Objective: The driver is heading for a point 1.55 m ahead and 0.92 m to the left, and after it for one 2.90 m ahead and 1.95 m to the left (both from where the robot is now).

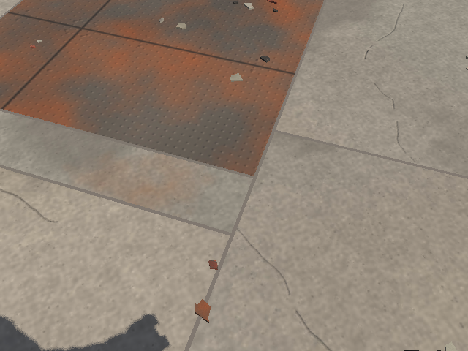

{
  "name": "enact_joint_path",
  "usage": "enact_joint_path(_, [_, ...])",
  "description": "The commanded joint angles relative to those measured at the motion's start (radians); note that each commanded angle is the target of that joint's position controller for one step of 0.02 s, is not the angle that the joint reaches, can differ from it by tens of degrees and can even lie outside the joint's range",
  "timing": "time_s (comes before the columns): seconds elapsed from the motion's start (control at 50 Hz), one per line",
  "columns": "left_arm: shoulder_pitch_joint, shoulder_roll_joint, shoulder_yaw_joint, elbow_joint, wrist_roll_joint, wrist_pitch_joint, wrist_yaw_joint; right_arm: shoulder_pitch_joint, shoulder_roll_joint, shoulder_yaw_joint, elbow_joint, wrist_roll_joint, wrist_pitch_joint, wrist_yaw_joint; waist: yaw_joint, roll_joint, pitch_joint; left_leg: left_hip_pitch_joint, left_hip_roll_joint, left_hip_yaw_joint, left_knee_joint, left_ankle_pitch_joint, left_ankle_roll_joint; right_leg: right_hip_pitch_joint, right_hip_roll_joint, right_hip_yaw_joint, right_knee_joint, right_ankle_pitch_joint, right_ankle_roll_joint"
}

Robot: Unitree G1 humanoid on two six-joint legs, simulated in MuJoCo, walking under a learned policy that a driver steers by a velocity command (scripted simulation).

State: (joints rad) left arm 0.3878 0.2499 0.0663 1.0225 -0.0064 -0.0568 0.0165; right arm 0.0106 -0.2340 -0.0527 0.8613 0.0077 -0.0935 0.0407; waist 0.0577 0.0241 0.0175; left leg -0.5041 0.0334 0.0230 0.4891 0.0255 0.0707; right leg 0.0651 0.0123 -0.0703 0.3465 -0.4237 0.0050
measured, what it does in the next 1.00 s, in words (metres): walks ahead, turning left: right foot, then left foot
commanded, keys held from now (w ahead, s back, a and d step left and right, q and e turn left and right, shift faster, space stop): q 1.00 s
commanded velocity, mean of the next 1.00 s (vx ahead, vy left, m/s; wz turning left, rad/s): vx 0.08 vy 0.00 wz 0.51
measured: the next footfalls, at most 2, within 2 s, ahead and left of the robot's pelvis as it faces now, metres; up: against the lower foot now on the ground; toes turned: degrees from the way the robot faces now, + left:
right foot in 0.50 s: +0.23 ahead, -0.10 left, +0.00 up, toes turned +20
left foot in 0.94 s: +0.11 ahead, +0.14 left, +0.00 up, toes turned +33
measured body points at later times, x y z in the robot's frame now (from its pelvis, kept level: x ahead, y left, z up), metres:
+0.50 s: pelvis +0.13 +0.00 +0.01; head +0.16 +0.01 +0.46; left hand +0.22 +0.31 -0.09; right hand +0.30 -0.25 -0.11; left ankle +0.14 +0.11 -0.72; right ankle +0.20 -0.12 -0.72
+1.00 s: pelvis +0.12 +0.03 +0.01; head +0.14 +0.08 +0.45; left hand +0.07 +0.35 -0.11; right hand +0.41 -0.12 -0.08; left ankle +0.07 +0.12 -0.72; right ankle +0.18 -0.11 -0.68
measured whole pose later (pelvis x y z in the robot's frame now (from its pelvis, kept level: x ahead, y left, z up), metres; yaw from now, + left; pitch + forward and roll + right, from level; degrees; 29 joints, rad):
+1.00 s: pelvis +0.12 +0.03 +0.01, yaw +33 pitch +2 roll -1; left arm 0.13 0.33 0.09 0.80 0.01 0.01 0.03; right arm 0.16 -0.30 -0.08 0.67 0.00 0.05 0.01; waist 0.02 -0.04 0.05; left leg -0.32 -0.02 0.00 0.58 -0.29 0.05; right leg -0.42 -0.10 -0.04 0.91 -0.52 0.06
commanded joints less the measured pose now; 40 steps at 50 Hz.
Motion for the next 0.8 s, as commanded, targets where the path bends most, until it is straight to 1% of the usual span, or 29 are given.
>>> enact_joint_path(0.02, [0.044,0.072,-0.002,-0.086,0.042,-0.018,0.008,0.336,-0.285,-0.079,0.032,-0.029,0.000,-0.011,-0.124,0.152,-0.320,0.758,0.234,-0.347,0.074,0.571,0.203,-0.451,-0.027,-0.031,0.716,0.383,0.011])
enact_joint_path(0.04, [0.111,0.030,-0.021,-0.067,0.027,-0.038,-0.004,0.343,-0.263,-0.065,0.035,-0.012,0.008,-0.008,-0.107,0.254,-0.464,0.902,0.383,-0.641,-0.033,0.655,0.345,-0.633,0.073,0.084,0.971,-0.235,0.043])
enact_joint_path(0.06, [0.047,0.110,-0.001,-0.078,0.002,-0.049,-0.012,0.301,-0.220,-0.054,0.014,-0.001,0.016,-0.006,-0.121,0.140,-0.420,0.806,0.324,-0.558,-0.052,0.542,0.300,-0.674,0.007,0.170,1.041,-0.209,0.030])
enact_joint_path(0.08, [-0.062,0.125,0.002,-0.115,-0.015,-0.049,-0.006,0.205,-0.192,-0.047,-0.016,0.002,0.019,-0.011,-0.111,0.079,-0.281,0.661,0.274,-0.432,-0.070,0.481,0.256,-0.723,-0.031,0.143,1.017,-0.144,0.022])
enact_joint_path(0.1, [-0.114,0.131,0.009,-0.122,-0.007,-0.038,0.007,0.143,-0.172,-0.040,-0.033,-0.001,0.023,-0.014,-0.091,-0.007,-0.180,0.501,0.230,-0.349,-0.107,0.448,0.227,-0.718,-0.062,0.128,0.958,-0.084,0.026])
enact_joint_path(0.12, [-0.122,0.141,0.020,-0.134,0.006,-0.021,0.022,0.115,-0.156,-0.036,-0.041,-0.005,0.025,-0.017,-0.063,-0.014,-0.147,0.384,0.206,-0.318,-0.137,0.416,0.210,-0.660,-0.086,0.134,0.894,-0.039,0.025])
enact_joint_path(0.14, [-0.112,0.132,0.023,-0.143,0.010,-0.004,0.030,0.109,-0.161,-0.038,-0.043,-0.014,0.029,-0.018,-0.039,0.011,-0.136,0.304,0.188,-0.308,-0.163,0.382,0.207,-0.600,-0.088,0.137,0.851,-0.019,0.025])
enact_joint_path(0.18, [-0.091,0.102,0.023,-0.152,0.012,0.016,0.042,0.113,-0.182,-0.046,-0.049,-0.024,0.033,-0.024,-0.020,0.053,-0.139,0.231,0.167,-0.284,-0.188,0.357,0.215,-0.557,-0.070,0.131,0.776,0.015,0.032])
enact_joint_path(0.2, [-0.102,0.101,0.025,-0.161,0.012,0.021,0.046,0.117,-0.193,-0.050,-0.053,-0.023,0.036,-0.030,-0.018,0.061,-0.142,0.221,0.160,-0.282,-0.192,0.336,0.215,-0.563,-0.062,0.131,0.728,0.037,0.036])
enact_joint_path(0.24, [-0.143,0.107,0.029,-0.178,0.015,0.030,0.051,0.127,-0.206,-0.056,-0.063,-0.013,0.047,-0.045,-0.028,0.070,-0.152,0.224,0.153,-0.301,-0.199,0.225,0.205,-0.584,-0.051,0.139,0.647,0.094,0.047])
enact_joint_path(0.28, [-0.194,0.109,0.030,-0.197,0.015,0.039,0.052,0.133,-0.207,-0.057,-0.072,-0.003,0.061,-0.057,-0.043,0.077,-0.149,0.225,0.135,-0.325,-0.208,0.044,0.179,-0.592,-0.043,0.153,0.569,0.155,0.055])
enact_joint_path(0.32, [-0.248,0.107,0.029,-0.216,0.011,0.043,0.049,0.138,-0.208,-0.059,-0.078,0.002,0.073,-0.067,-0.060,0.090,-0.128,0.217,0.117,-0.355,-0.216,-0.129,0.157,-0.588,-0.029,0.164,0.488,0.186,0.060])
enact_joint_path(0.36, [-0.289,0.107,0.027,-0.234,0.008,0.040,0.046,0.146,-0.213,-0.062,-0.082,0.003,0.083,-0.074,-0.074,0.106,-0.106,0.216,0.108,-0.391,-0.215,-0.225,0.149,-0.572,-0.013,0.171,0.415,0.184,0.064])
enact_joint_path(0.42, [-0.305,0.116,0.026,-0.247,0.002,0.022,0.035,0.154,-0.214,-0.066,-0.093,0.002,0.097,-0.080,-0.078,0.122,-0.100,0.244,0.105,-0.449,-0.175,-0.171,0.148,-0.520,0.012,0.174,0.320,0.134,0.066])
enact_joint_path(0.44, [-0.293,0.120,0.027,-0.247,0.000,0.014,0.030,0.151,-0.213,-0.066,-0.100,0.003,0.102,-0.081,-0.071,0.128,-0.105,0.262,0.103,-0.471,-0.153,-0.113,0.144,-0.492,0.019,0.172,0.274,0.124,0.061])
enact_joint_path(0.46, [-0.263,0.122,0.028,-0.241,-0.003,0.007,0.025,0.137,-0.209,-0.064,-0.111,0.007,0.106,-0.082,-0.049,0.128,-0.112,0.272,0.093,-0.486,-0.125,-0.055,0.132,-0.442,0.021,0.168,0.195,0.149,0.053])
enact_joint_path(0.48, [-0.216,0.127,0.031,-0.228,-0.005,0.000,0.018,0.116,-0.202,-0.060,-0.124,0.013,0.112,-0.085,-0.015,0.123,-0.117,0.261,0.067,-0.481,-0.085,-0.017,0.105,-0.357,0.016,0.152,0.067,0.237,0.040])
enact_joint_path(0.5, [-0.182,0.164,0.041,-0.220,0.003,-0.003,0.017,0.131,-0.172,-0.050,-0.135,0.015,0.118,-0.088,-0.012,0.086,-0.138,0.203,0.024,-0.449,-0.015,-0.085,0.058,-0.236,-0.065,0.186,-0.002,0.331,0.013])
enact_joint_path(0.52, [-0.189,0.230,0.052,-0.233,0.022,0.005,0.025,0.192,-0.103,-0.034,-0.139,0.006,0.121,-0.087,-0.062,-0.133,-0.175,0.077,-0.091,-0.298,0.214,-0.408,-0.003,-0.109,-0.293,0.368,-0.009,0.531,-0.071])
enact_joint_path(0.54, [-0.207,0.255,0.057,-0.241,0.061,0.016,0.020,0.193,-0.146,-0.049,-0.175,0.011,0.110,-0.085,-0.079,-0.347,-0.139,-0.118,-0.192,-0.177,0.388,-0.679,-0.051,-0.120,-0.424,0.583,-0.033,0.726,-0.237])
enact_joint_path(0.56, [-0.247,0.202,0.045,-0.268,0.055,0.015,0.020,0.219,-0.234,-0.073,-0.151,0.001,0.103,-0.079,-0.083,-0.248,-0.142,-0.134,-0.122,-0.195,0.573,-0.649,-0.080,-0.127,-0.439,0.539,-0.017,0.767,-0.272])
enact_joint_path(0.58, [-0.283,0.158,0.035,-0.283,0.041,0.016,0.022,0.230,-0.254,-0.086,-0.132,0.008,0.110,-0.077,-0.090,-0.179,-0.132,-0.136,-0.109,-0.181,0.643,-0.583,-0.099,-0.139,-0.376,0.426,0.006,0.756,-0.232])
enact_joint_path(0.6, [-0.305,0.145,0.031,-0.293,0.028,0.019,0.023,0.242,-0.231,-0.086,-0.115,0.009,0.125,-0.081,-0.097,-0.139,-0.119,-0.142,-0.095,-0.163,0.685,-0.533,-0.122,-0.142,-0.319,0.344,0.019,0.701,-0.192])
enact_joint_path(0.62, [-0.311,0.141,0.028,-0.292,0.015,0.024,0.026,0.235,-0.211,-0.082,-0.120,0.006,0.138,-0.082,-0.089,-0.141,-0.097,-0.159,-0.085,-0.153,0.726,-0.489,-0.141,-0.154,-0.301,0.303,0.018,0.685,-0.185])
enact_joint_path(0.64, [-0.307,0.143,0.025,-0.290,0.016,0.030,0.029,0.225,-0.183,-0.075,-0.130,0.011,0.145,-0.077,-0.085,-0.151,-0.083,-0.146,-0.080,-0.128,0.731,-0.460,-0.153,-0.181,-0.278,0.254,0.006,0.677,-0.187])
enact_joint_path(0.68, [-0.278,0.155,0.029,-0.282,0.022,0.040,0.035,0.167,-0.151,-0.063,-0.170,0.021,0.146,-0.070,-0.055,-0.186,-0.065,-0.156,-0.061,-0.079,0.643,-0.411,-0.169,-0.163,-0.262,0.199,-0.020,0.640,-0.200])
enact_joint_path(0.7, [-0.258,0.164,0.032,-0.277,0.024,0.045,0.040,0.140,-0.143,-0.058,-0.188,0.021,0.145,-0.068,-0.038,-0.195,-0.070,-0.156,-0.048,-0.069,0.593,-0.403,-0.174,-0.135,-0.273,0.191,-0.024,0.637,-0.210])
enact_joint_path(0.74, [-0.247,0.186,0.040,-0.274,0.022,0.050,0.044,0.117,-0.134,-0.051,-0.214,0.016,0.143,-0.059,-0.024,-0.200,-0.092,-0.103,-0.021,-0.051,0.493,-0.400,-0.174,-0.115,-0.294,0.167,-0.022,0.633,-0.218])
enact_joint_path(0.8, [-0.265,0.222,0.052,-0.280,0.014,0.053,0.034,0.110,-0.135,-0.046,-0.237,0.014,0.145,-0.044,-0.022,-0.216,-0.102,0.029,-0.007,-0.002,0.351,-0.392,-0.150,-0.161,-0.312,0.116,-0.022,0.619,-0.214])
